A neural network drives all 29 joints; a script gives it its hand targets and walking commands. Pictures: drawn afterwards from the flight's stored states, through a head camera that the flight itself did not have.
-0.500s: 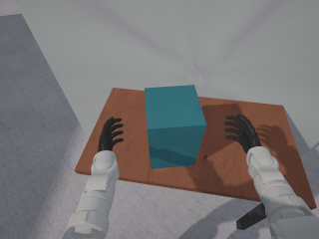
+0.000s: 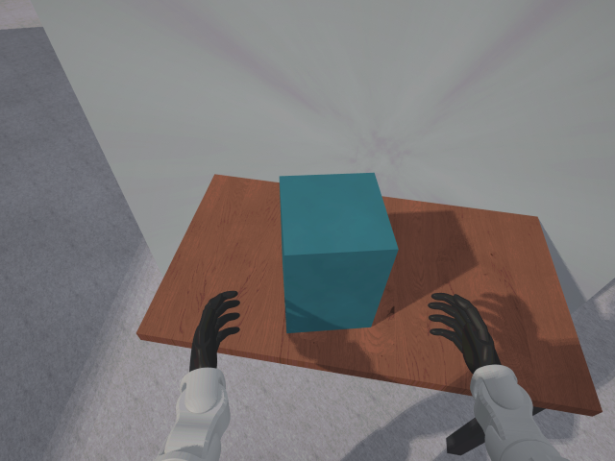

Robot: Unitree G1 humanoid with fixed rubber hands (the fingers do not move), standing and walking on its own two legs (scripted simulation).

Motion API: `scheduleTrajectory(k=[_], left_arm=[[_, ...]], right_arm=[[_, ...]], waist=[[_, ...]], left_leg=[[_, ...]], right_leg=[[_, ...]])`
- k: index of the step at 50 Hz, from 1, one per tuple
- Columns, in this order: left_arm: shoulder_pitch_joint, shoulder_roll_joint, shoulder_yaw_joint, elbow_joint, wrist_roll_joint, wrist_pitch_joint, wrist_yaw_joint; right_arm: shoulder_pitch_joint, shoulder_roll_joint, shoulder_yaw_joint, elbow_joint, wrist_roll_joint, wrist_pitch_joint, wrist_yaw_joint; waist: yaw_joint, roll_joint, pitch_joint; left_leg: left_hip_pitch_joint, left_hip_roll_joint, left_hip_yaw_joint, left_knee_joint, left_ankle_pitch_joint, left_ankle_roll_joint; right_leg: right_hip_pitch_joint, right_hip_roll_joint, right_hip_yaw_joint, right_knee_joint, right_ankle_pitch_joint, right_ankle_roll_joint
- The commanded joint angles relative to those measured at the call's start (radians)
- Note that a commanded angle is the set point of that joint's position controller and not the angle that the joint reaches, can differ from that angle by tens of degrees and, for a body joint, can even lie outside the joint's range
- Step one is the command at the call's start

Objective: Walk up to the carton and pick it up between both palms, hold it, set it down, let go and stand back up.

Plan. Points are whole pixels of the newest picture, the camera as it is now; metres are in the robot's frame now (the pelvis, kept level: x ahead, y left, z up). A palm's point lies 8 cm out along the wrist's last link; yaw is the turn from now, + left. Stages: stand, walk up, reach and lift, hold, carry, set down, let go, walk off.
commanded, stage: set down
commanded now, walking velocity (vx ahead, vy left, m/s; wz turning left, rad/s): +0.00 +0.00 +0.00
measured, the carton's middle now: (328, 257) +0.49 +0.03 -0.06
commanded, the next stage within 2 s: let go in 1.54 s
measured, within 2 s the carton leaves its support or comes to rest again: neither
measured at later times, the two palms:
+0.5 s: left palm (204, 383) +0.24 +0.18 -0.04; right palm (491, 405) +0.26 -0.21 -0.05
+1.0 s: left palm (172, 394) +0.22 +0.21 -0.04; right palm (478, 445) +0.21 -0.18 -0.04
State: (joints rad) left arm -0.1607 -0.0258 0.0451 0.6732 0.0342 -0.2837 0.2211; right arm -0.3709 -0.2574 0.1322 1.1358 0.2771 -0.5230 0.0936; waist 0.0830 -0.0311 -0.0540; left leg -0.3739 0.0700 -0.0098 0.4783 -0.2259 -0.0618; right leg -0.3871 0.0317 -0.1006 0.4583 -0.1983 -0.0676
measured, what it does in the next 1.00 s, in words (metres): stands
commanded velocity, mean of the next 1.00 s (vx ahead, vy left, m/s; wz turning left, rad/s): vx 0.00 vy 0.00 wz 0.00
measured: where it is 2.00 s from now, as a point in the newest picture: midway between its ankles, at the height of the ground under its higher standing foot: outside the picture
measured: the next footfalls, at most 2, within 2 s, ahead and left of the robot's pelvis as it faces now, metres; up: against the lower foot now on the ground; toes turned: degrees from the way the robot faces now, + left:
none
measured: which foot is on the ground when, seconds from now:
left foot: down 0.00-1.00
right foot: down 0.00-1.00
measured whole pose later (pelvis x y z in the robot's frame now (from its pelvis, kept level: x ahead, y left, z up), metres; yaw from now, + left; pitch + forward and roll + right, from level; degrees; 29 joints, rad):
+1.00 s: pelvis +0.02 +0.03 +0.01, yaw -2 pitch -4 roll -1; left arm 0.14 0.07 0.00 0.51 0.04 -0.13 0.14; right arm 0.06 -0.19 0.09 0.90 0.21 -0.43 0.09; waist 0.05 -0.05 0.03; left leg -0.08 0.05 0.04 0.43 -0.28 -0.03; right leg -0.09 0.02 -0.05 0.38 -0.22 -0.03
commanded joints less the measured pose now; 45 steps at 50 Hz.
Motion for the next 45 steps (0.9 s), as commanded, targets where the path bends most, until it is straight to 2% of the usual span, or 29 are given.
scheduleTrajectory(k=[1, 2, 3, 4, 6, 7, 8, 11, 12, 13, 16, 18, 20, 21, 24, 27, 28, 31, 34, 35, 36, 37, 38, 39, 40, 41, 42, 44, 45], left_arm=[[-0.137, 0.007, -0.018, -0.179, 0.011, -0.074, 0.004], [-0.223, 0.028, -0.023, -0.177, 0.001, -0.081, 0.007], [-0.13, 0.004, -0.026, -0.187, 0.016, -0.087, 0.011], [-0.21, 0.035, -0.028, -0.181, 0.004, -0.086, 0.008], [-0.062, 0.001, -0.024, -0.168, 0.022, -0.092, 0.001], [-0.192, 0.044, -0.027, -0.181, -0.002, -0.095, -0.001], [-0.088, 0.026, -0.023, -0.181, 0.006, -0.098, 0.002], [-0.099, 0.05, -0.024, -0.208, 0.0, -0.113, -0.003], [-0.039, 0.03, -0.026, -0.194, 0.0, -0.114, -0.005], [-0.028, 0.025, -0.028, -0.183, 0.007, -0.113, -0.014], [-0.007, 0.05, -0.019, -0.197, -0.014, -0.122, -0.029], [0.021, 0.057, -0.028, -0.209, -0.019, -0.131, -0.028], [0.043, 0.062, -0.028, -0.202, -0.02, -0.125, -0.03], [0.075, 0.056, -0.028, -0.172, -0.02, -0.119, -0.036], [0.103, 0.082, -0.015, -0.196, -0.014, -0.123, -0.041], [0.154, 0.101, -0.004, -0.161, 0.006, -0.103, -0.056], [0.138, 0.112, 0.009, -0.202, 0.003, -0.105, -0.058], [0.162, 0.1, -0.014, -0.17, 0.009, -0.067, -0.066], [0.117, 0.124, -0.024, -0.278, -0.018, -0.072, -0.056], [0.127, 0.12, -0.038, -0.22, -0.009, -0.053, -0.058], [0.123, 0.114, -0.046, -0.237, -0.013, -0.037, -0.059], [0.142, 0.108, -0.048, -0.224, 0.0, -0.013, -0.063], [0.15, 0.097, -0.049, -0.191, 0.014, 0.027, -0.071], [0.153, 0.126, -0.031, -0.297, 0.008, 0.029, -0.073], [0.138, 0.122, -0.042, -0.278, -0.004, 0.042, -0.077], [0.131, 0.121, -0.044, -0.345, -0.013, 0.04, -0.07], [0.133, 0.122, -0.043, -0.298, -0.005, 0.054, -0.07], [0.139, 0.104, -0.05, -0.339, 0.001, 0.076, -0.066], [0.178, 0.098, -0.05, -0.286, 0.016, 0.1, -0.074]], right_arm=[[-0.169, -0.129, -0.016, -0.095, 0.025, -0.073, 0.007], [-0.262, -0.143, -0.037, -0.122, 0.017, -0.077, 0.006], [-0.147, -0.115, -0.02, -0.086, 0.023, -0.082, 0.008], [-0.23, -0.13, -0.031, -0.103, 0.019, -0.08, 0.006], [-0.097, -0.099, -0.007, -0.094, 0.024, -0.092, 0.007], [-0.227, -0.12, -0.037, -0.122, 0.016, -0.09, 0.005], [-0.105, -0.095, -0.014, -0.128, 0.031, -0.098, 0.005], [-0.129, -0.11, -0.048, -0.158, 0.012, -0.118, -0.002], [-0.066, -0.106, -0.03, -0.153, 0.015, -0.122, -0.003], [-0.049, -0.096, -0.031, -0.146, 0.009, -0.124, -0.004], [-0.04, -0.101, -0.05, -0.191, -0.007, -0.137, -0.013], [-0.005, -0.112, -0.053, -0.201, -0.016, -0.145, -0.016], [0.015, -0.117, -0.047, -0.205, -0.01, -0.142, -0.019], [0.042, -0.119, -0.035, -0.187, -0.013, -0.141, -0.022], [0.066, -0.126, -0.022, -0.221, -0.001, -0.153, -0.021], [0.135, -0.124, -0.004, -0.155, -0.004, -0.143, -0.019], [0.119, -0.123, -0.013, -0.169, 0.001, -0.143, -0.019], [0.165, -0.126, -0.009, -0.135, 0.007, -0.123, -0.012], [0.143, -0.113, -0.031, -0.246, 0.015, -0.127, -0.01], [0.175, -0.119, -0.041, -0.192, 0.003, -0.109, -0.009], [0.178, -0.111, -0.027, -0.218, 0.003, -0.098, -0.008], [0.205, -0.105, -0.035, -0.207, -0.005, -0.076, -0.008], [0.211, -0.098, -0.023, -0.196, -0.016, -0.045, -0.007], [0.238, -0.077, -0.043, -0.28, -0.008, -0.04, -0.007], [0.24, -0.088, -0.051, -0.277, -0.02, -0.026, -0.01], [0.233, -0.078, -0.062, -0.335, -0.018, -0.024, -0.005], [0.24, -0.088, -0.083, -0.325, -0.037, -0.009, -0.003], [0.264, -0.097, -0.093, -0.344, -0.054, 0.016, -0.001], [0.282, -0.083, -0.08, -0.317, -0.064, 0.037, -0.002]], waist=[[0.002, -0.017, -0.28], [-0.002, 0.007, -0.3], [0.004, 0.001, -0.273], [-0.007, 0.013, -0.269], [-0.003, -0.001, -0.212], [-0.015, 0.017, -0.237], [0.002, 0.008, -0.211], [-0.022, 0.02, -0.239], [-0.014, -0.002, -0.202], [-0.025, 0.005, -0.189], [-0.041, -0.034, -0.219], [-0.037, -0.063, -0.223], [-0.032, -0.064, -0.238], [-0.042, -0.086, -0.206], [-0.026, -0.09, -0.219], [-0.025, -0.092, -0.169], [-0.025, -0.089, -0.187], [-0.032, -0.052, -0.116], [-0.027, -0.039, -0.171], [-0.038, -0.022, -0.136], [-0.031, -0.019, -0.13], [-0.045, -0.007, -0.106], [-0.044, 0.003, -0.052], [-0.033, 0.003, -0.079], [-0.044, 0.004, -0.059], [-0.03, 0.022, -0.077], [-0.046, 0.022, -0.056], [-0.028, 0.048, -0.045], [-0.035, 0.034, -0.001]], left_leg=[[0.031, -0.06, 0.008, -0.043, 0.203, 0.008], [0.012, -0.066, 0.019, -0.036, 0.183, 0.008], [0.029, -0.059, 0.002, -0.036, 0.184, 0.004], [0.006, -0.068, 0.017, -0.031, 0.164, 0.005], [0.029, -0.069, 0.017, -0.034, 0.183, 0.002], [-0.005, -0.077, 0.03, -0.028, 0.149, 0.002], [0.006, -0.074, 0.019, -0.03, 0.162, 0.005], [0.021, -0.079, 0.03, -0.022, 0.171, 0.0], [0.019, -0.077, 0.026, -0.029, 0.177, 0.004], [0.03, -0.077, 0.034, -0.027, 0.175, 0.003], [0.014, -0.084, 0.038, -0.025, 0.156, 0.008], [0.017, -0.085, 0.039, -0.027, 0.151, 0.011], [0.02, -0.088, 0.039, -0.025, 0.16, 0.013], [0.02, -0.09, 0.038, -0.028, 0.162, 0.015], [0.029, -0.089, 0.04, -0.026, 0.18, 0.017], [0.054, -0.097, 0.042, -0.029, 0.193, 0.015], [0.06, -0.095, 0.042, -0.029, 0.189, 0.014], [0.102, -0.097, 0.041, -0.048, 0.18, 0.012], [0.122, -0.087, 0.044, -0.048, 0.201, 0.013], [0.143, -0.087, 0.043, -0.054, 0.196, 0.012], [0.149, -0.089, 0.043, -0.053, 0.199, 0.011], [0.181, -0.086, 0.038, -0.059, 0.189, 0.012], [0.2, -0.085, 0.039, -0.068, 0.177, 0.012], [0.227, -0.083, 0.042, -0.064, 0.192, 0.016], [0.222, -0.081, 0.041, -0.078, 0.174, 0.021], [0.234, -0.075, 0.045, -0.082, 0.185, 0.018], [0.243, -0.069, 0.042, -0.088, 0.17, 0.02], [0.258, -0.065, 0.039, -0.098, 0.191, 0.012], [0.265, -0.067, 0.044, -0.1, 0.185, 0.017]], right_leg=[[0.329, -0.003, 0.121, -0.036, 0.109, 0.003], [0.312, -0.01, 0.129, -0.034, 0.084, 0.006], [0.323, -0.009, 0.131, -0.031, 0.097, 0.001], [0.31, -0.016, 0.137, -0.038, 0.061, 0.003], [0.339, -0.017, 0.14, -0.044, 0.09, 0.004], [0.31, -0.025, 0.151, -0.045, 0.049, 0.005], [0.33, -0.026, 0.155, -0.041, 0.063, 0.008], [0.337, -0.028, 0.15, -0.038, 0.105, 0.009], [0.355, -0.025, 0.152, -0.037, 0.111, 0.015], [0.358, -0.027, 0.153, -0.043, 0.115, 0.013], [0.391, -0.028, 0.148, -0.028, 0.182, 0.025], [0.411, -0.029, 0.144, -0.023, 0.215, 0.03], [0.434, -0.023, 0.138, -0.014, 0.28, 0.033], [0.441, -0.025, 0.141, -0.017, 0.307, 0.04], [0.46, -0.03, 0.146, -0.005, 0.394, 0.045], [0.468, -0.039, 0.153, -0.018, 0.433, 0.046], [0.475, -0.041, 0.154, -0.023, 0.428, 0.051], [0.432, -0.037, 0.157, -0.048, 0.366, 0.047], [0.433, -0.038, 0.156, -0.062, 0.35, 0.041], [0.411, -0.033, 0.148, -0.067, 0.321, 0.038], [0.404, -0.031, 0.147, -0.076, 0.299, 0.037], [0.384, -0.026, 0.139, -0.093, 0.262, 0.033], [0.358, -0.026, 0.138, -0.115, 0.201, 0.029], [0.36, -0.026, 0.14, -0.117, 0.193, 0.031], [0.356, -0.03, 0.145, -0.127, 0.179, 0.03], [0.339, -0.024, 0.136, -0.122, 0.167, 0.028], [0.335, -0.016, 0.129, -0.131, 0.138, 0.022], [0.337, -0.008, 0.116, -0.13, 0.118, 0.018], [0.331, -0.016, 0.121, -0.147, 0.118, 0.014]])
